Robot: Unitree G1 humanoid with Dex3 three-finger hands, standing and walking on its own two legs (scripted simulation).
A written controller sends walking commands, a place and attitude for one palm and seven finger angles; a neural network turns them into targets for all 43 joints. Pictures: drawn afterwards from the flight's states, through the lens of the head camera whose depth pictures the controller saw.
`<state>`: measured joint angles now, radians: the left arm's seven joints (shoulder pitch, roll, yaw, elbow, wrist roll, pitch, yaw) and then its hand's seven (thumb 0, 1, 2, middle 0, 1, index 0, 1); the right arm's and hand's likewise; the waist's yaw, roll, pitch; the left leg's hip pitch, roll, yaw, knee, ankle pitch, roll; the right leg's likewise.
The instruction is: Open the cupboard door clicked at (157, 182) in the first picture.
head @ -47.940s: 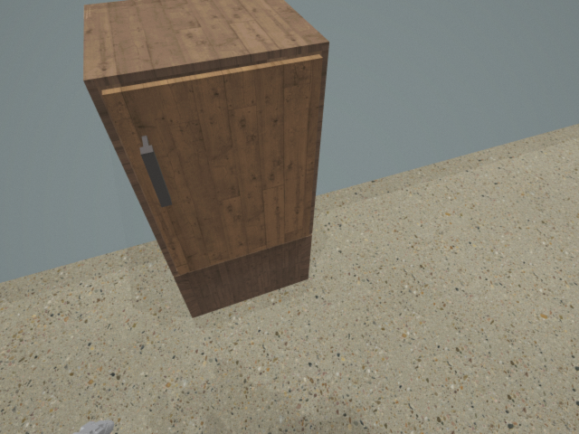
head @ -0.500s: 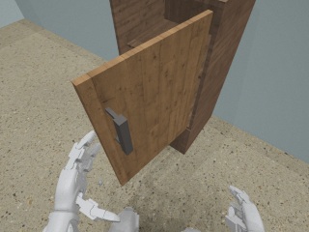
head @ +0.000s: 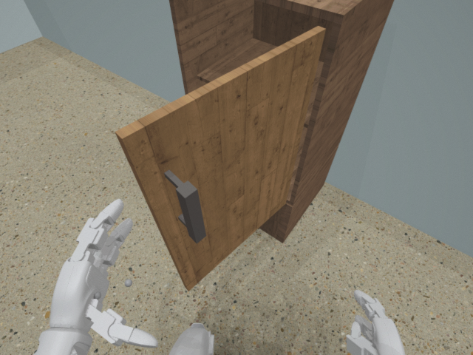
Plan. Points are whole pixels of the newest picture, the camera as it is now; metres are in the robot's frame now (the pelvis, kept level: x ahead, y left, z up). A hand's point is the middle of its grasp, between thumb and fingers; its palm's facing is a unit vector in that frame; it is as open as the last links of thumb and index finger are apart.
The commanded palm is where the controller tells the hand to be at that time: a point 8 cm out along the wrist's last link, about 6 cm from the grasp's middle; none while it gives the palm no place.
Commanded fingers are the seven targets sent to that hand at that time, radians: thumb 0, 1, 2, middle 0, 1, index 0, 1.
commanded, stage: draw the hand back to the body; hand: left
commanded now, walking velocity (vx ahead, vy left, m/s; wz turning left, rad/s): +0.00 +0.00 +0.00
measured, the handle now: (185, 207) +0.35 +0.11 +0.06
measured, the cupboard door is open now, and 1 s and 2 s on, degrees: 81 81 81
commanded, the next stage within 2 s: step back with the hand held close in 1.38 s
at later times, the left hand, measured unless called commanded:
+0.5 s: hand (63, 268) +0.20 +0.22 +0.14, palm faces +0.23 -0.91 -0.34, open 14.9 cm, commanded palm +0.17 +0.27 +0.17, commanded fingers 0.00 0.06 0.54 -0.17 -0.30 -0.17 -0.30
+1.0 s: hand out of the picture +0.24 +0.27 +0.23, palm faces +0.42 -0.81 -0.41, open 9.1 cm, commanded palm +0.19 +0.31 +0.25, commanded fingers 0.00 0.90 0.90 -0.20 -0.30 -0.20 -0.30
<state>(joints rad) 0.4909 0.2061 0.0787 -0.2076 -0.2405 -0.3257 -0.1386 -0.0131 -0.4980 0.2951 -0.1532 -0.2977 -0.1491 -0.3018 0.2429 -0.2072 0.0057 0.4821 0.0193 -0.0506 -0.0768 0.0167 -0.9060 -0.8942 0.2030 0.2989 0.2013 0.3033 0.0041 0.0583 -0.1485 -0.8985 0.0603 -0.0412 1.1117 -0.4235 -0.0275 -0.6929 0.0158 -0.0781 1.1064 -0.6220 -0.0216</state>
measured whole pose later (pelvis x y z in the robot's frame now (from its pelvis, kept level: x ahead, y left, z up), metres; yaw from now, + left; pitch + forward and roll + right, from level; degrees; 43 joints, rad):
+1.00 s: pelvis +0.04 +0.02 +0.08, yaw -2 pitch -2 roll +0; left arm 0.49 0.35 0.31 -0.41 -0.06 -0.04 0.13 0.01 0.60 0.77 -0.20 -0.30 -0.20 -0.30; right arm 0.19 -0.22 0.04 0.59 0.00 -0.08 -0.10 0.02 -0.90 -0.89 0.20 0.30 0.20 0.30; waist 0.06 0.05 -0.02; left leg -0.23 0.02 0.05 0.49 -0.23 0.00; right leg -0.04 -0.02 -0.01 0.43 -0.35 0.02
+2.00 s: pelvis -0.02 +0.03 +0.08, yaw -2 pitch +0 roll -2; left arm 0.58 0.44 0.41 -0.52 -0.07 -0.14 0.13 0.02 0.89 0.89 -0.22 -0.30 -0.21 -0.30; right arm 0.16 -0.23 -0.01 0.54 0.01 0.04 -0.10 0.02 -0.91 -0.89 0.20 0.30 0.20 0.30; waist -0.01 0.03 0.06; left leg -0.35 0.05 0.05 0.47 -0.12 0.01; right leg -0.19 0.01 0.00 0.45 -0.26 0.02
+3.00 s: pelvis -0.19 +0.06 +0.09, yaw -2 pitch +1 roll -1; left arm 0.58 0.43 0.43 -0.55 -0.05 -0.16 0.17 0.02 0.89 0.89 -0.21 -0.30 -0.21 -0.30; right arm 0.23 -0.17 0.01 0.60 -0.02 -0.14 -0.06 0.02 -0.90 -0.89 0.20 0.30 0.20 0.30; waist -0.04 -0.03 0.02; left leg -0.32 0.01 0.05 0.37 -0.11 0.03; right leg -0.28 0.06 -0.01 0.69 -0.43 0.00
